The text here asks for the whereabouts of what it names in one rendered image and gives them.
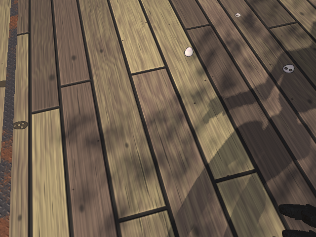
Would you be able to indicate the right robot hand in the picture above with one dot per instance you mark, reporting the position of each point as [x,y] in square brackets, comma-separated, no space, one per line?
[306,213]

